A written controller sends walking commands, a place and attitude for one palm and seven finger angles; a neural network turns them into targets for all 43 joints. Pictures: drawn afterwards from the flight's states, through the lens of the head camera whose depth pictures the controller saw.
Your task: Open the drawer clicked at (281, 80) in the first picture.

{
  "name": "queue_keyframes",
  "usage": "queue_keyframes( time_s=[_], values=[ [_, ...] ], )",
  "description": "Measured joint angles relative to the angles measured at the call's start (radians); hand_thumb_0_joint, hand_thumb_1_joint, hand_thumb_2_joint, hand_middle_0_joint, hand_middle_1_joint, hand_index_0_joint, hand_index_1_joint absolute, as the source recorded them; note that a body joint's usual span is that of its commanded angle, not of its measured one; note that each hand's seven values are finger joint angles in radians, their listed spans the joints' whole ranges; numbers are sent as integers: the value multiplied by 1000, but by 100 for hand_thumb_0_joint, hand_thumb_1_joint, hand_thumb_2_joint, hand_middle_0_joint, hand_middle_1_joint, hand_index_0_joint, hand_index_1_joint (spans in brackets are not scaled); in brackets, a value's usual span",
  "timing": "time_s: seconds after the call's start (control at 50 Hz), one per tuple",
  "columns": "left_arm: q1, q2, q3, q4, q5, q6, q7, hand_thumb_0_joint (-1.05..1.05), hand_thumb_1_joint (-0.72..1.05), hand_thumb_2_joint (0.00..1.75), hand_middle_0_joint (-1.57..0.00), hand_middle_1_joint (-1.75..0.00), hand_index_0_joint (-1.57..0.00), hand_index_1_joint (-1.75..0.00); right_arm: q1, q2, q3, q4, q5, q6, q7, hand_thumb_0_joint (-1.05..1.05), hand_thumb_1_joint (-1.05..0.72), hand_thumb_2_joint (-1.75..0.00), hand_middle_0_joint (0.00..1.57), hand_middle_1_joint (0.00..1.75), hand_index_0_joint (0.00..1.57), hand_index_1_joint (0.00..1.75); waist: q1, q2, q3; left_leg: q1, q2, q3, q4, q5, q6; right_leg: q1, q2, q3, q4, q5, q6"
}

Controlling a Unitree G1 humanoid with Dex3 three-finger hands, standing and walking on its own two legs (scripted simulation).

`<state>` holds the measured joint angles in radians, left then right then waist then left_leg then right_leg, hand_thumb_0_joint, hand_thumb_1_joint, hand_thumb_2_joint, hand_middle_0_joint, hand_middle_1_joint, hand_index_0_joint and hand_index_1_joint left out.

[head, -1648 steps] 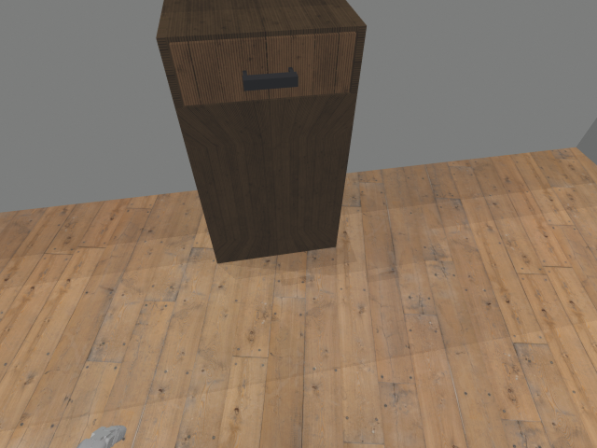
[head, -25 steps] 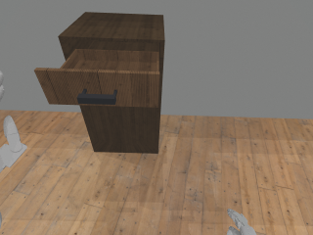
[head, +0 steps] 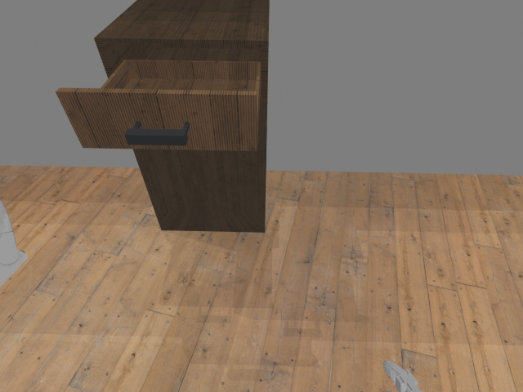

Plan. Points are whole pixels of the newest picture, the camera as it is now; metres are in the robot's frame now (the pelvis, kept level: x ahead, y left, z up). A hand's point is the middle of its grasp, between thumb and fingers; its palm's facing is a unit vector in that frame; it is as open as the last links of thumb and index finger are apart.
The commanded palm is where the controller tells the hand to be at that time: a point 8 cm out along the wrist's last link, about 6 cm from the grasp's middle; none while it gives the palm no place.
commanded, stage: stop stepping back and stand still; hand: left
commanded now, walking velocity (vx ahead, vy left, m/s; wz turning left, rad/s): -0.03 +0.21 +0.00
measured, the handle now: (159, 131) +0.66 +0.29 +0.05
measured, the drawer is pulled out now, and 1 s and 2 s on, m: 0.30 0.30 0.30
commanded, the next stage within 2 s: let the arm hang, fingers relaxed in 0.22 s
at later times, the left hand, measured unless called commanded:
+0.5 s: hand (131, 345) +0.21 +0.23 -0.05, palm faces +0.06 -0.92 -0.39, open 7.4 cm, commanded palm none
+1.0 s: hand out of the picture +0.01 +0.24 -0.15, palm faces +0.00 -0.96 -0.28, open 7.3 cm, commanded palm none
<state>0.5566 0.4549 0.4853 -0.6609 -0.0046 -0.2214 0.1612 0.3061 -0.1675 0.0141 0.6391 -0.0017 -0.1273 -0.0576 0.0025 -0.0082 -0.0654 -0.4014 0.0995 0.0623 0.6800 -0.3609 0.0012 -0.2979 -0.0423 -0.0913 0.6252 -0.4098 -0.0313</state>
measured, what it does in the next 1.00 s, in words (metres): steps on the spot: left foot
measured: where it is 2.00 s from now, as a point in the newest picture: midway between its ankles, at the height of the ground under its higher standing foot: outside the picture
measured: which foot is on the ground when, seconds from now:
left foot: up 0.00-0.30, down 0.32-1.00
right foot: down 0.00-1.00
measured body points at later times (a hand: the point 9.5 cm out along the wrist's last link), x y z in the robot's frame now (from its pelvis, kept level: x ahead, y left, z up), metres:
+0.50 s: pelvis +0.01 +0.01 +0.00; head +0.02 -0.02 +0.45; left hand +0.20 +0.27 -0.03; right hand +0.17 -0.25 -0.11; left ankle +0.04 +0.13 -0.72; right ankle +0.01 -0.10 -0.72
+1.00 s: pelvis +0.02 +0.03 +0.02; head +0.03 +0.02 +0.47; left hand +0.01 +0.29 -0.13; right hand +0.04 -0.21 -0.14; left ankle +0.04 +0.12 -0.72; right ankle +0.02 -0.10 -0.72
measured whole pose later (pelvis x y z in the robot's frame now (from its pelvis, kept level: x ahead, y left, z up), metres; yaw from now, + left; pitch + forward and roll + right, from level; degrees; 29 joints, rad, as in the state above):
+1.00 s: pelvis +0.02 +0.03 +0.02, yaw +0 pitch -2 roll +0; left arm 0.29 0.24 0.00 1.08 0.02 0.02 0.02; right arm 0.25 -0.20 -0.01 1.07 -0.01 0.01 -0.01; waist 0.00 0.02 0.06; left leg -0.20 -0.02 0.02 0.41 -0.18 0.03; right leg -0.16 0.00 0.02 0.41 -0.22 0.01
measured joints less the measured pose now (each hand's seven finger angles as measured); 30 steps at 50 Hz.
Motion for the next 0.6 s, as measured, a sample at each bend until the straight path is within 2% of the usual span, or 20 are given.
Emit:
queue_keyframes(
  time_s=[0.02, 0.06, 0.12, 0.18, 0.26, 0.3, 0.32, 0.34, 0.36, 0.38, 0.44, 0.48, 0.5, 0.52, 0.56, 0.6],
  values=[
    [-36, -12, -11, 16, -1, -3, -5, 1, 89, 90, -21, -30, -21, -31, -24, -12, -4, 19, 2, 8, 1, 1, -90, -90, 20, 30, 21, 30, 9, 13, 19, -45, -5, -30, 119, -39, 4, -13, 8, -2, 19, 40, -9],
    [-89, -46, -36, 50, -3, -10, -17, 1, 88, 90, -21, -30, -21, -31, -68, -38, -15, 65, -2, 21, 8, 1, -90, -90, 20, 30, 21, 30, 9, 36, 51, -112, -29, -64, 320, -41, -5, 0, 15, -12, 23, 63, -14],
    [-70, -81, -37, 65, -13, -23, -26, 1, 88, 90, -21, -30, -21, -31, -91, -58, -31, 65, 4, 38, 15, 1, -90, -90, 20, 30, 21, 30, -2, 33, 54, -142, -57, -42, 403, 30, -13, 37, 9, 4, -51, 97, -10],
    [0, -79, -29, 58, -19, -43, -30, 1, 88, 90, -21, -30, -21, -31, -91, -65, -42, 23, 10, 35, 10, 1, -90, -90, 20, 30, 21, 30, -20, 14, 48, -99, -65, -7, 256, 76, -9, 63, 4, 23, -119, 131, -7],
    [45, -58, -43, 25, -18, -49, -26, 1, 88, 90, -21, -30, -21, -31, -78, -83, -54, -17, 10, 13, 1, 1, -90, -90, 20, 30, 20, 30, -23, -2, 49, 26, -69, 18, -34, 100, 9, 81, 9, 26, -145, 134, 0],
    [51, -54, -49, -1, -19, -50, -22, 1, 88, 90, -21, -30, -21, -31, -70, -101, -60, -32, 9, 5, -3, 1, -90, -90, 20, 30, 20, 30, -22, 16, 50, 98, -64, 6, -159, 128, 20, 80, 28, 15, -129, 117, 6],
    [48, -51, -49, -12, -19, -51, -20, 1, 88, 90, -21, -30, -21, -31, -70, -108, -65, -36, 9, 2, -5, 1, -90, -90, 20, 30, 20, 30, -22, 27, 51, 117, -57, -9, -191, 147, 27, 74, 40, 7, -112, 105, 9],
    [11, -42, -74, 37, 1, -63, -31, 1, 88, 90, -21, -30, -21, -31, -78, -115, -72, -10, 8, -17, 10, 1, -90, -90, 20, 30, 20, 30, -20, 26, 47, 94, -63, -16, -168, 142, 22, 49, 31, 2, -74, 95, 19],
    [-47, -40, -125, 129, 20, -40, -55, 1, 89, 90, -21, -30, -21, -31, -88, -130, -76, 18, 4, -20, 30, 1, -90, -90, 20, 30, 20, 30, -10, 25, 43, 74, -75, -18, -141, 129, 16, 16, 18, 12, -19, 89, 30],
    [-105, -53, -179, 244, 34, 10, -78, 0, 89, 90, -21, -30, -21, -31, -102, -144, -75, 44, 0, -9, 45, 1, -90, -90, 20, 30, 20, 30, -6, 29, 39, 61, -87, -18, -124, 119, 14, -16, 9, 31, 45, 41, 40],
    [-241, -135, -303, 654, 46, 183, -118, 0, 90, 90, -20, -30, -20, -30, -140, -156, -59, 92, -19, 38, 60, 1, -90, -90, 20, 30, 20, 30, -26, 51, 26, 36, -114, -27, -104, 113, 21, -103, 13, 91, 224, -98, 55],
    [-289, -171, -365, 898, 47, 254, -135, 0, 90, 90, -19, -29, -19, -30, -151, -136, -39, 102, -28, 63, 63, 1, -90, -90, 20, 30, 20, 30, -36, 39, 44, 39, -123, -23, -94, 111, 18, -98, 16, 109, 192, -77, 51],
    [-294, -181, -394, 991, 48, 272, -145, 0, 91, 90, -19, -29, -19, -30, -153, -121, -27, 106, -28, 74, 65, 1, -90, -90, 20, 30, 20, 30, -35, 18, 55, 39, -127, -13, -78, 103, 13, -77, 14, 116, 124, 4, 48],
    [-290, -191, -422, 1072, 49, 278, -152, 1, 91, 90, -19, -29, -19, -30, -153, -105, -18, 111, -25, 85, 66, 1, -90, -90, 20, 30, 20, 30, -32, -2, 68, 36, -128, -3, -53, 88, 6, -64, 14, 126, 86, 71, 28],
    [-276, -235, -479, 1229, 48, 286, -167, 1, 91, 90, -19, -29, -19, -30, -144, -84, -16, 133, -19, 113, 68, 1, -90, -90, 20, 30, 20, 30, -37, 0, 99, 37, -119, -28, -2, 0, -2, -45, 33, 113, 97, 58, 8],
    [-245, -278, -517, 1346, 41, 290, -176, 1, 91, 90, -20, -29, -19, -30, -120, -68, -17, 164, -16, 137, 68, 0, -90, -90, 20, 30, 20, 30, -39, 3, 115, 42, -111, -54, 21, -52, -3, -16, 47, 95, 67, 45, 4]
  ],
)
